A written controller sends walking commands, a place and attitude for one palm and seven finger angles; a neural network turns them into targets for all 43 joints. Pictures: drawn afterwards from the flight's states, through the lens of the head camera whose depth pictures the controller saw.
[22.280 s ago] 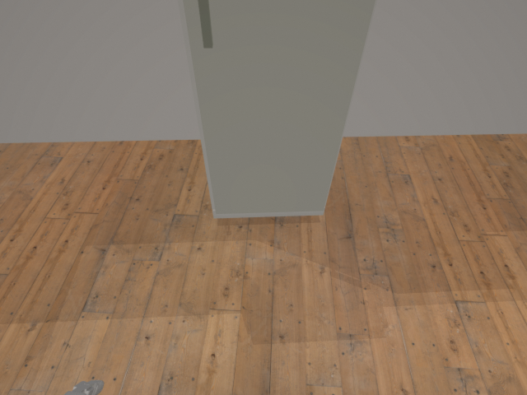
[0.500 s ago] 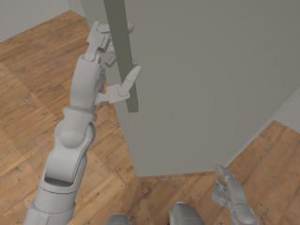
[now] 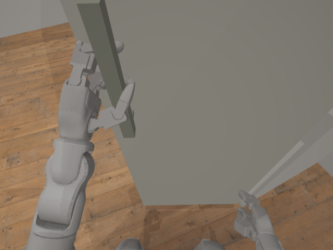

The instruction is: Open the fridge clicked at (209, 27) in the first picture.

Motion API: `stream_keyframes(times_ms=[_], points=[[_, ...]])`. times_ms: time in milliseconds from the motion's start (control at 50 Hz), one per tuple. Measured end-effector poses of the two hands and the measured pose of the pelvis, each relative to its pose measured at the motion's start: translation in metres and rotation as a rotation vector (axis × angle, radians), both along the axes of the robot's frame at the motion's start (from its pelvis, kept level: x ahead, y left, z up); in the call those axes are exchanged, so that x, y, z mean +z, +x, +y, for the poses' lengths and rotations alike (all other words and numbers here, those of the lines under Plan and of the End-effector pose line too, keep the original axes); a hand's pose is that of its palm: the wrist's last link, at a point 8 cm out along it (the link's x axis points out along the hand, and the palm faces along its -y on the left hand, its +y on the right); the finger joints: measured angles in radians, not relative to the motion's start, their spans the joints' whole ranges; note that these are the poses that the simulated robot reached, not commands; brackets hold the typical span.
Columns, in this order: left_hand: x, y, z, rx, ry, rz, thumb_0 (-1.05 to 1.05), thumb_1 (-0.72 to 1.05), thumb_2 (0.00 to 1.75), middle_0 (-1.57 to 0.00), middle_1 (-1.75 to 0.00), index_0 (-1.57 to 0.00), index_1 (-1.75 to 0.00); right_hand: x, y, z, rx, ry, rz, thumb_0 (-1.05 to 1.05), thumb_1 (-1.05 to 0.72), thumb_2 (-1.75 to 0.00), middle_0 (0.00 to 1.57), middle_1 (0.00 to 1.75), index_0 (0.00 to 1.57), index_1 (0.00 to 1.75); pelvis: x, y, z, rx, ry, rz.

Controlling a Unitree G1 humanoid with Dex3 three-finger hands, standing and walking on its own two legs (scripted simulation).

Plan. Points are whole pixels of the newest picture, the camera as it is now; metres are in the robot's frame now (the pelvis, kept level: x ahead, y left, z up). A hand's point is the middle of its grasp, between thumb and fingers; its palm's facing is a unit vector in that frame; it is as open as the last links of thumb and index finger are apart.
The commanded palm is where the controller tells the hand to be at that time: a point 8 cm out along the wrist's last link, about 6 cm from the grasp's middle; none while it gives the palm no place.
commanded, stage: walk backward, drawing the door open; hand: left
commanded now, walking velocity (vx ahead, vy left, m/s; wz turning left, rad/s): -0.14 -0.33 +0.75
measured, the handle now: (118, 78) +0.35 +0.10 +0.25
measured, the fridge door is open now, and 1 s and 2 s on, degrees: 64 77 70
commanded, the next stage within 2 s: stop walking and hold the door back in 0.12 s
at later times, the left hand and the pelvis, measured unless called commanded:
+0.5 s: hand (143, 167) +0.20 +0.04 +0.24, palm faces +0.38 -0.90 -0.19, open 7.1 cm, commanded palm +0.20 +0.12 +0.21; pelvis -0.10 -0.17 -0.01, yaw +20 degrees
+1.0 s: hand (146, 152) +0.21 +0.04 +0.25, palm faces +0.46 -0.88 -0.13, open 5.8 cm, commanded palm +0.20 +0.11 +0.21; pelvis -0.20 -0.24 +0.00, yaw +18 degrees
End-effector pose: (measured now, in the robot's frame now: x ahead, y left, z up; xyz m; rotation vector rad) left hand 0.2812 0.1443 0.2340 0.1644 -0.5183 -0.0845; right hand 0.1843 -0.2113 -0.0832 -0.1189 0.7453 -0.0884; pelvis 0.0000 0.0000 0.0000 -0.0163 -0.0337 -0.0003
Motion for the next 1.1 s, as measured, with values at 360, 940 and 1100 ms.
stream_keyframes(times_ms=[360,940,1100], points=[[-0.002,-0.122,-0.05,0.299,-0.038,-0.017,-0.14,0.58,0.74,-0.46,-1.4,-0.11,-1.13,0.004,-0.019,-0.079,0.255,-0.076,-0.001,0.01,-0.9,-0.9,0.2,0.3,0.2,0.3,-0.004,-0.066,-0.123,0.276,0.021,-0.034],[0.018,-0.111,-0.065,0.572,-0.131,0.419,-0.05,0.67,0.81,-0.45,-1.4,-0.35,-1.4,-0.05,-0.277,-0.278,0.122,-0.18,0.389,0.01,-0.9,-0.9,0.2,0.3,0.2,0.3,-0.005,-0.189,-0.239,0.332,0.038,-0.041],[0.018,-0.11,-0.065,0.569,-0.143,0.445,-0.06,0.68,0.81,-0.45,-1.4,-0.37,-1.4,-0.036,-0.3,-0.299,0.033,-0.181,0.343,0.01,-0.9,-0.89,0.2,0.3,0.2,0.3,0.01,-0.207,-0.24,0.289,0.075,-0.052]])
